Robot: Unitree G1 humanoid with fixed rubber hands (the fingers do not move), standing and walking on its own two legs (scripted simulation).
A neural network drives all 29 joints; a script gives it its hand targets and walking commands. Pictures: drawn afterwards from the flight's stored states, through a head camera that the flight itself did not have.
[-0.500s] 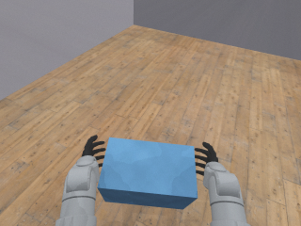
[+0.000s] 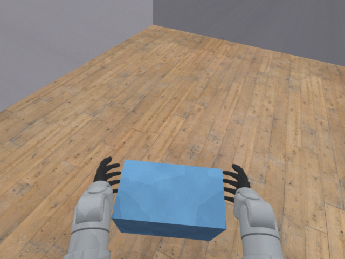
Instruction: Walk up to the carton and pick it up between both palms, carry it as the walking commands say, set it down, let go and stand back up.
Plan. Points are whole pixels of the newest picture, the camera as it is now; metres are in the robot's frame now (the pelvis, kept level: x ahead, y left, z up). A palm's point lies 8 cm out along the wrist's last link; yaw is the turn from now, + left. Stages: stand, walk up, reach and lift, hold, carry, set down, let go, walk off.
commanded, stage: carry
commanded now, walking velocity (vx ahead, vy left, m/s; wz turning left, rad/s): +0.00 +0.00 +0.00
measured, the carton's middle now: (169, 202) +0.30 +0.01 -0.05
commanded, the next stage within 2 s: hold in 0.16 s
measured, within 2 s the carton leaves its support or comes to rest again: neither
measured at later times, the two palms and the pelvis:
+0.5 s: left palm (88, 189) +0.28 +0.20 +0.05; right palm (228, 175) +0.32 -0.13 +0.05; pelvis +0.00 -0.02 +0.00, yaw +9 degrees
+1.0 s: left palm (93, 189) +0.28 +0.19 +0.04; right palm (231, 176) +0.33 -0.14 +0.04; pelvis +0.01 -0.04 +0.01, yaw +9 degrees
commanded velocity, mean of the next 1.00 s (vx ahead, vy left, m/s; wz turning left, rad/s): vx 0.00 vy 0.00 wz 0.00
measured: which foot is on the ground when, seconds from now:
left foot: down 0.00-1.00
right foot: down 0.00-1.00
